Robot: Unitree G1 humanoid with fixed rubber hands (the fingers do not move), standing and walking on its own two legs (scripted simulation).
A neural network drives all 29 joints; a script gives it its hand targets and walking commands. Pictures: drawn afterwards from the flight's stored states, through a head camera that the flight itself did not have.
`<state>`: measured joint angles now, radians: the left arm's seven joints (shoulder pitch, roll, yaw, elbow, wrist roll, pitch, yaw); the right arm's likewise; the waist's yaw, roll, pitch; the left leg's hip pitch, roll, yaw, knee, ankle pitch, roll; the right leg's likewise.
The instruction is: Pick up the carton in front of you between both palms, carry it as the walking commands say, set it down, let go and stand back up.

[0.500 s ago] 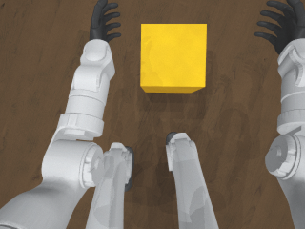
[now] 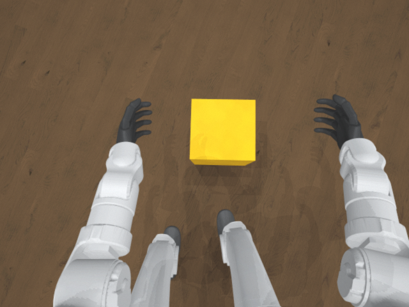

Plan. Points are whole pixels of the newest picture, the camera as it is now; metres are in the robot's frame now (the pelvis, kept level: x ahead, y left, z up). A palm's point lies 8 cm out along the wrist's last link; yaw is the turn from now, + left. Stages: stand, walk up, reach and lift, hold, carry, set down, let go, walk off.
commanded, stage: let go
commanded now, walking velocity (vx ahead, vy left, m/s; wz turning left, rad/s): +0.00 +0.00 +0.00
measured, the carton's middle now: (221, 136) +0.49 -0.09 -0.56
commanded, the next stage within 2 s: stand in 1.06 s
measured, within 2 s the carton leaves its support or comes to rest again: neither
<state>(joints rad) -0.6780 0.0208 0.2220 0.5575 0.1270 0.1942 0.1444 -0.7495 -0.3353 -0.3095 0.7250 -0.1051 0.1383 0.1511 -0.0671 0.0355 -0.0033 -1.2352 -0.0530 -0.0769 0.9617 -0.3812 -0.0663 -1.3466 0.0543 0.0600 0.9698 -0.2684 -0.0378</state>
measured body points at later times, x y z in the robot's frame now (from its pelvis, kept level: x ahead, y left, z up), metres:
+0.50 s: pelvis +0.05 +0.03 +0.08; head +0.15 +0.03 +0.52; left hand +0.28 +0.24 -0.01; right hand +0.25 -0.21 -0.01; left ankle +0.02 +0.16 -0.65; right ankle +0.07 -0.09 -0.65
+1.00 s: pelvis +0.07 +0.05 +0.09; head +0.09 +0.05 +0.54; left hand +0.26 +0.28 +0.01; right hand +0.24 -0.19 +0.01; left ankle +0.02 +0.16 -0.65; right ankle +0.07 -0.08 -0.65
